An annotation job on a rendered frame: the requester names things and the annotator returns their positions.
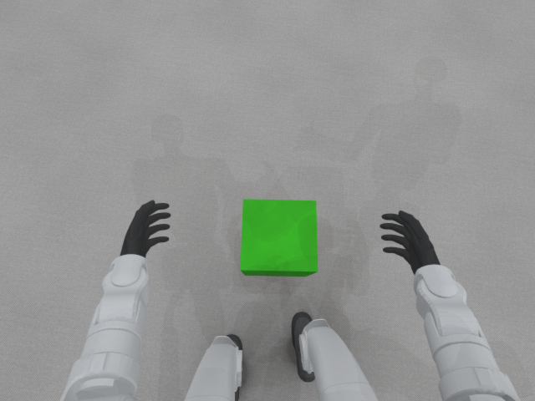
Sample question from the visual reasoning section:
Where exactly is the left robot thigh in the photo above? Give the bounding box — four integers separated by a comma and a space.
184, 343, 242, 401

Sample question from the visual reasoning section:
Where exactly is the left robot forearm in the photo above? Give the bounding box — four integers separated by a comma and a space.
59, 254, 150, 401

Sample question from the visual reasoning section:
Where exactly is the robot thigh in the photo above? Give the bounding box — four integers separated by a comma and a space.
299, 327, 379, 401
184, 343, 242, 401

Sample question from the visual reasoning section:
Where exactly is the carton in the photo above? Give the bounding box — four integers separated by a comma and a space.
240, 199, 318, 277

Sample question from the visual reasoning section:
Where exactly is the right robot forearm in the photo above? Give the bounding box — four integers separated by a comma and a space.
414, 265, 520, 401

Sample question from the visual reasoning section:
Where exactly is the robot left hand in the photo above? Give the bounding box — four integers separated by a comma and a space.
120, 200, 171, 258

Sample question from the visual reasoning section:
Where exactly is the right robot thigh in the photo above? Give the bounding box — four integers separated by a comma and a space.
299, 327, 379, 401

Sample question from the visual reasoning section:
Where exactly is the robot right hand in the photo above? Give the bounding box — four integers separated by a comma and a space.
380, 211, 440, 275

